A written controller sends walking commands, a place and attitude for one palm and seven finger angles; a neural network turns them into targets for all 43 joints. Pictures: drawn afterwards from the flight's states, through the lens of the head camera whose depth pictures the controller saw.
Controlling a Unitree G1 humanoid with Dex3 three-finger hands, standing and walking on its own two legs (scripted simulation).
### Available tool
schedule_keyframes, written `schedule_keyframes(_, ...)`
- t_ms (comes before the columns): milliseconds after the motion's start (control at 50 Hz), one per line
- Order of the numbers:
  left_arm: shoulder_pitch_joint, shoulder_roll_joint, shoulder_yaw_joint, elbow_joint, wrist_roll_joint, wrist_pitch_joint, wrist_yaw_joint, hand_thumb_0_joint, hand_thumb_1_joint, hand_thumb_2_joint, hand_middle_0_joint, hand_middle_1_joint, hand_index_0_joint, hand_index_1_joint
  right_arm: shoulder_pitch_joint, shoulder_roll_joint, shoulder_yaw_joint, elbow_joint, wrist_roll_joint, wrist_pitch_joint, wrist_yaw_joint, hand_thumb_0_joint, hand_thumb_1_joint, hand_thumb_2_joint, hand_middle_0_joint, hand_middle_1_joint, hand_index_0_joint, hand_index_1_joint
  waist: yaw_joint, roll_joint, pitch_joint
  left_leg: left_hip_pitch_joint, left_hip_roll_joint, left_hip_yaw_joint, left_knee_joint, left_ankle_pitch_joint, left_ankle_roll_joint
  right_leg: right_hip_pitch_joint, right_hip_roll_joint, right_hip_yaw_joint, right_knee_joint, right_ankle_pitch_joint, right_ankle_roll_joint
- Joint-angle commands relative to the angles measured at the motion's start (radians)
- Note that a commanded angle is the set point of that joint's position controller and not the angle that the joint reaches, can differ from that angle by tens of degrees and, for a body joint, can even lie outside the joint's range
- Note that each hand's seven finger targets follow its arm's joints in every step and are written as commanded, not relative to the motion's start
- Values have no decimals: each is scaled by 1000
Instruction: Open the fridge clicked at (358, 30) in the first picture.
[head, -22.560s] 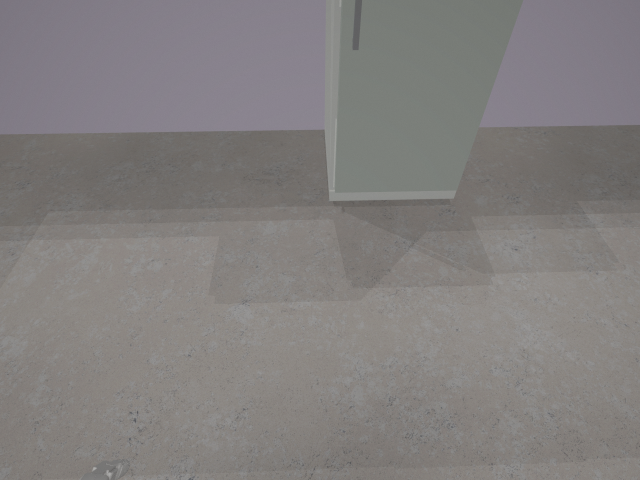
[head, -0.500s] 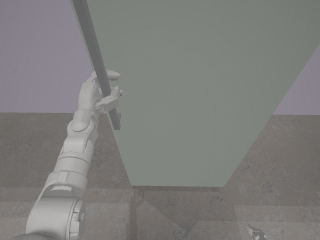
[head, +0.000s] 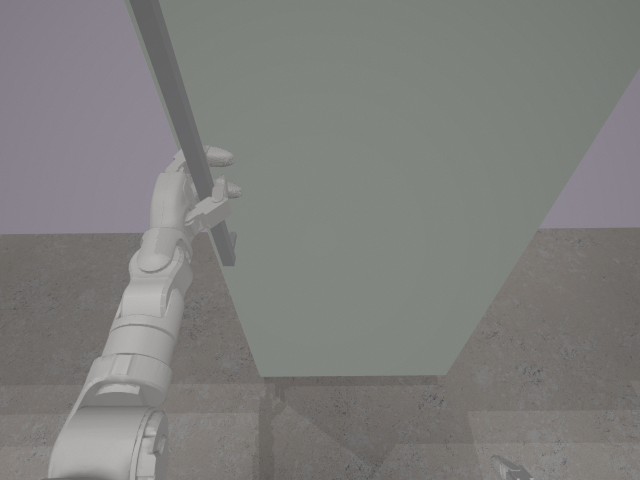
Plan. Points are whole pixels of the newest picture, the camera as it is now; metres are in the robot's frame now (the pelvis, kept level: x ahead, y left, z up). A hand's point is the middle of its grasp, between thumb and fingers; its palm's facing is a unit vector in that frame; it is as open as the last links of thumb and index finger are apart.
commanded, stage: grip the handle and tug to test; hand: left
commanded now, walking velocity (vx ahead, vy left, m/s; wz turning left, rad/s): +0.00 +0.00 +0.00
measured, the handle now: (192, 125) +0.46 +0.17 +0.21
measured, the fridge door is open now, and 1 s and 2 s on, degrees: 0 18 45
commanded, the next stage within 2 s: pull the door a little, standing still in 0.22 s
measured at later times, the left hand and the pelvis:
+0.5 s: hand (217, 230) +0.37 +0.13 +0.13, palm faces +0.01 -1.00 +0.01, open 5.4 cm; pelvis +0.03 +0.00 +0.00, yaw +0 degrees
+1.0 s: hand (230, 320) +0.26 +0.10 +0.13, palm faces +0.02 -0.99 -0.16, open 5.9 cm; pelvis -0.03 -0.01 +0.01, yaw +1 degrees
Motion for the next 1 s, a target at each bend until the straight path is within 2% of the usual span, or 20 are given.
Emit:
schedule_keyframes(0,-299,98,5,-346,-11,-74,-33,0,900,900,-450,-1400,-450,-1400,-48,-118,-45,-151,-1,-55,0,0,-900,-900,200,300,200,300,31,-50,-375,86,-27,-21,-47,427,21,271,36,7,-17,448,-24)
schedule_keyframes(20,-251,114,19,-345,-8,-70,-30,0,900,900,-450,-1400,-450,-1400,-49,-120,-47,-155,-1,-51,0,0,-900,-900,200,300,200,300,44,-56,-367,79,-24,-25,-49,451,20,288,35,2,-14,450,-27)
schedule_keyframes(60,-220,79,-7,-414,-10,-60,-32,0,900,900,-450,-1400,-450,-1400,-63,-112,-46,-166,2,-53,6,0,-900,-900,200,300,200,300,43,-16,-358,101,-21,-20,-49,485,18,275,36,4,-15,468,-26)
schedule_keyframes(100,-157,70,-4,-469,-13,-43,-30,0,900,900,-450,-1400,-450,-1400,-62,-110,-49,-174,-1,-55,11,0,-900,-900,200,300,200,300,49,-38,-376,119,-16,-19,-46,545,17,294,36,2,-12,513,-23)
schedule_keyframes(120,-110,97,14,-494,-9,-38,-27,0,900,900,-450,-1400,-450,-1400,-65,-115,-54,-180,-2,-51,10,0,-900,-900,200,300,200,300,61,-45,-388,119,-13,-18,-45,580,17,323,33,1,-9,532,-25)
schedule_keyframes(180,-5,71,-5,-615,-12,-10,-30,0,900,900,-450,-1400,-450,-1400,-84,-101,-51,-196,-2,-51,21,0,-900,-900,200,300,200,300,68,-11,-384,150,-9,-11,-44,657,14,336,31,3,-11,597,-23)
schedule_keyframes(220,32,79,-6,-657,-11,12,-27,0,900,900,-450,-1400,-450,-1400,-89,-106,-54,-201,-3,-45,18,0,-900,-900,200,300,200,300,64,-48,-368,149,-7,-12,-46,669,15,350,29,0,-16,613,-23)
schedule_keyframes(260,38,83,-3,-720,-11,35,-24,0,900,900,-450,-1400,-450,-1400,-101,-99,-53,-203,-3,-42,16,0,-900,-900,200,300,200,300,59,-16,-360,168,-8,-9,-49,673,14,340,30,2,-22,621,-20)
schedule_keyframes(300,41,60,-28,-754,-8,60,-20,0,900,900,-450,-1400,-450,-1400,-105,-94,-49,-203,-5,-38,13,0,-900,-900,200,300,200,300,49,-28,-341,176,-6,-13,-54,675,12,332,30,-3,-28,618,-19)
schedule_keyframes(320,15,101,4,-711,-5,72,-12,0,900,900,-450,-1400,-450,-1400,-103,-103,-48,-194,-6,-31,4,0,-900,-900,200,300,200,300,40,-45,-308,169,-8,-11,-53,652,15,326,31,-2,-37,613,-19)
schedule_keyframes(340,-63,97,-8,-718,-2,82,-7,0,900,900,-450,-1400,-450,-1400,-105,-100,-44,-188,-7,-26,-2,0,-900,-900,200,300,200,300,24,-30,-305,171,-13,-13,-56,629,15,310,31,0,-41,606,-17)
schedule_keyframes(420,88,53,-27,-738,-3,110,-7,0,900,900,-450,-1400,-450,-1400,-125,-88,-39,-204,-11,-18,-3,0,-900,-900,200,300,200,300,54,-29,-316,183,-15,-19,-60,654,10,337,26,-11,-39,594,-22)
schedule_keyframes(580,366,3,-84,-963,-6,140,-13,0,900,900,-450,-1400,-450,-1400,-183,-68,-21,-268,-14,4,11,0,-900,-900,200,300,200,300,74,-42,-271,167,-12,-24,-84,597,8,349,22,-16,-43,556,-21)
schedule_keyframes(600,316,29,-70,-976,-2,145,-6,0,900,900,-450,-1400,-450,-1400,-185,-72,-22,-262,-15,7,7,0,-900,-900,200,300,200,300,62,-62,-257,166,-12,-24,-87,567,8,341,24,-14,-50,546,-20)
schedule_keyframes(620,56,280,31,-1055,88,47,74,0,900,900,-450,-1400,-450,-1400,-183,-79,-4,-290,-22,9,-28,0,-900,-900,200,300,200,300,6,8,-132,123,9,-43,-95,459,30,284,-34,60,-112,502,-9)
schedule_keyframes(640,249,128,-46,-929,85,28,90,0,900,900,-450,-1400,-450,-1400,-204,-72,-8,-242,-38,22,-35,0,-900,-900,200,300,200,300,18,-50,-151,129,23,-56,-83,423,33,267,-48,50,-118,461,-14)
schedule_keyframes(660,372,67,-110,-900,92,24,95,0,900,900,-450,-1400,-450,-1400,-203,-75,-10,-247,-44,39,-37,0,-900,-900,200,300,200,300,21,-63,-156,142,29,-52,-85,431,34,259,-51,51,-122,458,-12)
schedule_keyframes(820,465,62,-158,-1008,123,-32,130,0,900,900,-450,-1400,-450,-1400,-231,-66,-15,-287,-51,115,-38,0,-900,-900,200,300,200,300,5,-12,-225,173,58,-88,-136,635,19,302,-32,19,-83,494,9)
schedule_keyframes(900,496,46,-175,-1049,129,-46,139,0,900,900,-450,-1400,-450,-1400,-230,-54,-14,-303,-53,124,-35,0,-900,-900,200,300,200,300,3,-14,-198,130,56,-95,-181,544,20,285,-7,10,-97,361,25)
schedule_keyframes(980,517,25,-201,-1082,136,-50,146,0,900,900,-450,-1400,-450,-1400,-241,-46,-12,-304,-52,116,-32,0,-900,-900,200,300,200,300,2,19,-149,26,78,-150,-245,412,36,280,12,12,-68,202,31)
